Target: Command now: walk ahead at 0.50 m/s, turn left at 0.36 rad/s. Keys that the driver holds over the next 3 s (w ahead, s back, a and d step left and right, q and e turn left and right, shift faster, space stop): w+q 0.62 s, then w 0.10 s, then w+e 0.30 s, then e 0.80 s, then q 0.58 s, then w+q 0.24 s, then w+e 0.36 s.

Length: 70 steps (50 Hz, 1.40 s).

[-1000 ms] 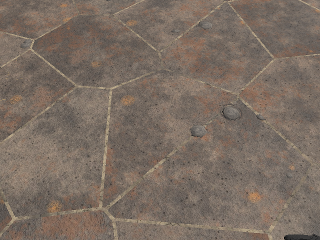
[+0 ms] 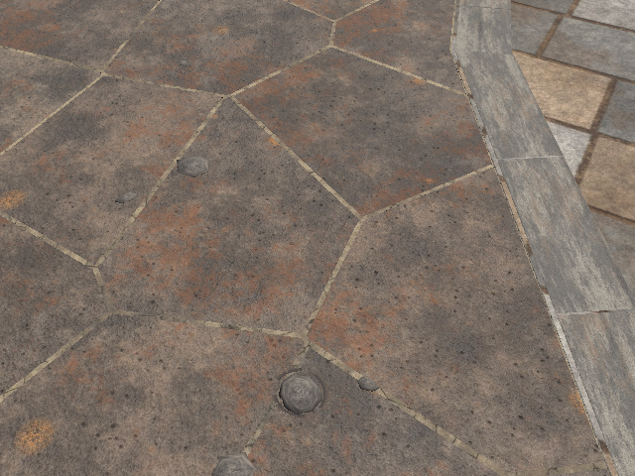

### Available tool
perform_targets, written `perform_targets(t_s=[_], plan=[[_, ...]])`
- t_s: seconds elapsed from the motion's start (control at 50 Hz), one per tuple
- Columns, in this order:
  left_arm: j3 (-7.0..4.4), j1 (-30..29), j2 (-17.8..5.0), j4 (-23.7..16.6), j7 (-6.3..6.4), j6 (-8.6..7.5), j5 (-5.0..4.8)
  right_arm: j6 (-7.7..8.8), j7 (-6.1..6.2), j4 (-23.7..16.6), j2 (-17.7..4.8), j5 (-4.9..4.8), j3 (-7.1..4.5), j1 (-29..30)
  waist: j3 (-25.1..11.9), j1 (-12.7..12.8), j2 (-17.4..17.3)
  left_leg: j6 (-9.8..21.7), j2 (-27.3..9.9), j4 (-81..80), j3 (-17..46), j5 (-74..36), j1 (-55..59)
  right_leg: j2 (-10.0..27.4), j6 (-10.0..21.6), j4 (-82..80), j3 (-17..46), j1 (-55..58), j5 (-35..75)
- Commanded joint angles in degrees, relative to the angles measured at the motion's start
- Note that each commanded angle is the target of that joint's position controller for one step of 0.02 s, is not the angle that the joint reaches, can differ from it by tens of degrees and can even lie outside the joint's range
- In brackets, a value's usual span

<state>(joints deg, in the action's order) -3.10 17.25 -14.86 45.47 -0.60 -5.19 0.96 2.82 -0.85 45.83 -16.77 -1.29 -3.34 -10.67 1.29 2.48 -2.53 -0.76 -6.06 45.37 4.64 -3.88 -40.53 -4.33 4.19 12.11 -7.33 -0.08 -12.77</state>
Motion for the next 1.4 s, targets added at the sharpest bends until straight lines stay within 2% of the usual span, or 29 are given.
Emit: perform_targets(t_s=[0.02, 0.14, 0.2, 0.22, 0.24, 0.26, 0.28, 0.3, 0.34, 0.48, 0.56, 0.66, 0.68, 0.7, 0.72, 0.74, 0.78, 0.84, 0.92, 1.02, 1.08, 1.1, 1.12, 1.14, 1.16, 1.18, 1.22, 1.28, 1.4], plan=[[-2.27, -0.8, -8.9, -2.0, 0.71, -0.57, -0.42, 0.87, -0.97, -5.1, -1.8, 0.08, 0.11, 6.1, 3.8, 1.5, 4.1, 0.8, 0.4, -6.4, -2.2, -4.6, 1.2, 16.8, 5.3, -6.2, 2.1, -2.2, 18.6], [-3.23, 0.3, -11.7, -0.1, 1.79, 2.41, -1.46, 0.68, -3.13, -9.4, -3.2, 0.14, -0.33, 8.6, 1.7, 0.2, 6.4, 5.2, 4.9, -10.7, -8.9, 9.8, 2.8, 19.9, 3.4, 5.6, -1.6, 9.5, 47.1], [-3.15, -1.9, -12.6, -1.0, 2.92, 3.29, -1.67, 0.01, -2.05, -6.2, -9.9, 0.02, -4.03, -9.7, -9.2, -10.6, 6.0, 10.6, 9.8, -15.0, -8.8, 10.1, 31.2, 16.5, -0.5, 33.1, -4.2, -0.3, 54.6], [-1.35, 2.4, -7.2, -3.2, 2.43, 2.13, -0.13, -0.4, -0.82, -5.3, -16.3, 0.12, -5.82, -15.7, -16.1, -9.5, -6.0, 18.6, -4.2, -14.9, 14.6, 10.8, 54.2, 9.9, -4.0, 54.7, -3.9, -23.2, 20.0], [0.13, 2.8, -4.5, -4.3, 1.26, -0.17, -0.07, 0.18, -0.93, -6.6, -15.8, -0.26, -5.12, -14.3, -23.3, -7.2, -9.1, 27.0, -13.4, -24.6, 42.8, 18.2, 64.9, -0.6, -5.5, 68.1, 7.9, -38.9, -20.8], [-1.07, -3.7, -9.1, -5.5, 0.13, -2.03, -2.38, 0.49, -0.94, -6.7, -11.7, 0.24, -3.89, -13.9, -19.4, -10.3, -4.0, 23.5, -12.0, -27.5, 37.3, 20.7, 62.9, 3.6, -4.0, 69.7, 14.5, -45.2, -18.0], [-0.89, -7.0, -9.3, -6.9, -0.19, -2.99, -3.36, 0.78, -0.83, -7.0, -9.6, 0.29, -3.36, -11.1, -12.1, -9.0, -0.9, 21.0, -9.9, -28.1, 29.1, 18.7, 54.9, 6.2, -2.9, 65.4, 13.5, -46.2, -12.9], [-0.92, -7.5, -8.7, -6.7, 0.13, -3.25, -2.25, 0.85, -0.81, -7.5, -8.3, 0.18, -2.89, -7.2, -6.7, -6.1, 3.3, 19.1, -7.3, -28.9, 23.1, 13.0, 45.7, 8.5, -3.1, 59.2, 12.7, -43.9, -9.6], [-1.64, -5.9, -9.3, -6.2, 0.47, -2.08, -0.53, 0.84, -0.39, -9.3, -6.1, 1.05, -2.02, -2.9, -3.5, -2.5, 1.2, 18.2, -4.1, -31.4, 17.4, 4.3, 34.9, 10.4, -4.6, 53.3, 12.4, -36.8, -5.9], [-0.07, -14.5, -4.6, -8.9, 0.7, -0.54, -0.19, 0.38, 1.56, -8.3, -9.4, 0.18, -3.08, -5.7, -1.2, -4.9, -1.6, 14.3, 2.4, -31.6, 7.7, 2.0, 23.7, 6.7, -9.2, 26.7, 9.4, -29.9, 13.9], [-0.56, -19.2, -6.4, -10.5, -0.23, -1.34, -1.4, -0.39, 1.86, -6.8, -9.4, -0.33, -3.18, -9.4, -1.5, -6.7, -2.8, 12.7, 0.4, -28.1, 13.2, 9.0, 27.6, 4.6, -8.4, 18.1, 11.3, -27.0, 17.2], [-2.86, -6.9, -10.8, -7.6, -0.35, -2.77, -0.66, -0.72, 1.91, -7.2, -5.6, 0.49, -2.12, -8.5, -7.1, 0.3, -3.9, 8.6, 1.7, -12.4, 15.7, 5.0, 30.7, 6.8, -2.2, 13.6, 11.9, -10.3, 10.2], [-3.43, 1.2, -13.5, -6.8, -0.01, -2.83, 0.2, -0.57, 1.77, -7.9, -2.2, 1.52, -0.74, -10.3, -15.2, 2.8, 3.1, 6.5, 5.5, 3.4, 10.7, 14.6, 24.4, 16.3, 1.3, 14.2, 22.0, 3.9, 6.7], [-4.72, 5.7, -17.8, -3.7, -0.66, -2.04, 0.39, 0.01, 1.67, -8.7, 0.1, -0.61, -0.03, -18.9, -19.4, -1.2, 24.4, 3.0, 12.7, 20.9, 4.7, 37.2, 4.4, 26.6, 10.8, 7.0, 50.2, 18.2, -8.8], [-3.42, 4.4, -11.9, -4.7, -1.06, -1.96, -1.28, 0.12, 1.85, -6.8, -5.9, -0.98, -0.9, -17.6, -14.8, 0.7, 16.3, 2.4, 8.9, 27.5, 7.4, 36.0, -2.1, 26.4, 10.0, 4.1, 53.6, 16.2, -21.3], [-2.55, 2.1, -9.0, -4.8, -0.92, -1.66, -1.47, 0.17, 1.72, -7.8, -8.3, -0.51, -1.55, -10.4, -7.8, 2.2, 10.7, 2.4, 7.4, 28.6, 6.3, 30.8, -3.7, 23.7, 8.1, 3.7, 44.9, 9.9, -18.7], [-1.78, -1.9, -7.9, -4.8, -0.92, -0.91, -0.7, 0.9, 1.64, -9.9, -7.0, 1.27, -1.38, -3.3, -1.7, 0.6, 5.7, 2.3, 3.7, 23.9, 2.5, 24.7, -2.2, 19.1, 8.1, 2.5, 34.6, -0.6, -4.0], [-1.07, -1.9, -6.6, -4.3, -0.74, -0.85, -1.14, 1.62, 1.05, -10.3, -4.1, 1.37, -0.87, -3.6, -2.3, -1.8, 8.9, 1.4, 1.9, 15.2, 0.2, 23.3, 3.1, 15.6, 9.0, 0.6, 28.8, -5.1, 8.7], [-2.31, -0.3, -10.5, -3.1, 0.31, -0.03, -2.21, 2.25, 0.57, -12.1, -1.1, 1.69, 0.65, 3.3, -1.4, -0.5, 7.8, -0.6, 3.1, -2.2, -2.1, 16.3, 7.8, 14.1, 9.4, -1.1, 23.5, -9.7, 12.2], [-2.59, 4.2, -11.1, -1.5, 0.8, 1.37, -2.8, 3.18, -0.28, -13.1, -2.9, 0.62, 0.26, 9.7, -0.9, 1.3, 8.1, -1.4, 6.0, -14.0, -1.7, 5.5, 16.4, 13.9, 7.2, 1.0, 23.9, -11.5, 9.3], [-2.77, 3.4, -11.0, -1.7, 1.48, 2.54, -2.71, 3.71, 0.09, -12.3, -5.3, 1.42, -1.12, 6.3, -2.1, -2.2, 8.5, 0.8, 6.8, -20.7, -1.7, 3.4, 25.4, 11.9, 3.4, 9.1, 24.9, -11.1, 14.8], [-2.45, 3.0, -9.7, -2.3, 1.61, 2.61, -2.45, 3.75, 0.55, -11.7, -6.7, 2.12, -1.81, 2.9, -4.6, -4.1, 7.9, 2.2, 4.8, -22.3, -1.1, 0.5, 32.2, 8.9, 1.2, 15.0, 23.5, -13.1, 16.5], [-1.44, 1.6, -6.6, -4.4, 1.7, 2.37, -1.33, 3.54, 1.3, -11.5, -10.6, 3.12, -2.8, -3.8, -11.5, -7.1, 2.2, 5.8, -4.8, -19.6, 6.4, -10.2, 44.7, 5.1, -1.6, 28.6, 20.2, -20.2, 6.9], [-0.07, 11.0, -2.0, -4.6, 1.82, 2.03, -1.19, 2.07, 1.55, -11.3, -13.4, 3.51, -3.29, -6.4, -19.4, -4.1, -13.2, 14.8, -19.7, -17.7, 21.8, -21.7, 58.2, -0.4, -5.0, 45.4, 14.1, -33.9, -25.1], [-1.03, 12.2, -7.0, -4.2, 2.05, 2.34, -2.27, 1.11, 1.16, -10.6, -10.5, 2.33, -2.94, -7.2, -20.0, -4.7, -13.1, 17.1, -20.8, -20.7, 28.4, -13.8, 55.9, 2.6, -6.2, 54.2, 14.6, -38.9, -26.5], [-2.13, 7.9, -10.0, -4.4, 2.29, 3.12, -2.58, 0.79, 1.14, -10.9, -7.0, 1.88, -1.99, -5.0, -13.8, -5.3, -7.5, 15.3, -17.5, -21.7, 21.9, -10.6, 50.9, 4.5, -7.1, 58.1, 14.4, -41.4, -22.6], [-2.79, 4.4, -9.8, -5.0, 2.71, 5.11, -1.96, 0.34, 0.87, -10.8, -4.0, 1.89, -0.88, 1.4, -7.6, -2.9, -4.3, 13.1, -12.5, -23.8, 11.0, -13.1, 39.8, 7.1, -8.4, 57.3, 12.5, -39.5, -17.5], [-2.38, 3.7, -6.3, -6.5, 2.65, 7.19, -2.02, 0.49, 0.97, -9.6, -5.3, 2.91, -1.59, 5.5, -4.6, -0.5, -6.4, 13.6, -9.8, -29.0, 2.1, -12.7, 29.2, 7.9, -9.5, 52.1, 9.8, -32.5, -11.3], [-1.9, -3.3, -5.7, -10.5, 0.62, 7.62, -1.62, -0.49, 2.01, -7.5, -8.3, 1.61, -2.76, 6.6, -6.2, -1.8, -4.3, 13.6, -11.0, -30.1, -5.4, -9.0, 29.5, 8.7, -7.5, 35.5, 7.8, -25.5, -0.1]])
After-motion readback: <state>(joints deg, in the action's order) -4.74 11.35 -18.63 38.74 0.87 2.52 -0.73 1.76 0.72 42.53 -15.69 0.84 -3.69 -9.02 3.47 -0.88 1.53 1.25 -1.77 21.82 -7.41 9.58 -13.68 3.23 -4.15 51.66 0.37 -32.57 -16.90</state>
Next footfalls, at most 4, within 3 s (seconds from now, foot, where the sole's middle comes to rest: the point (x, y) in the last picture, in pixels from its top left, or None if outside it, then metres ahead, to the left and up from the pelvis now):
0.20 left None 0.28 0.14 -0.78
0.66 right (345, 426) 0.61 0.01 -0.78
1.12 left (212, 375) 0.72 0.32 -0.78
1.56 right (322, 347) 0.80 0.07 -0.78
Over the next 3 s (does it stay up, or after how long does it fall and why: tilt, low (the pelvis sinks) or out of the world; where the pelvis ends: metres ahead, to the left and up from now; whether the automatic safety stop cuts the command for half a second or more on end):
stays up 0.91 0.28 -0.01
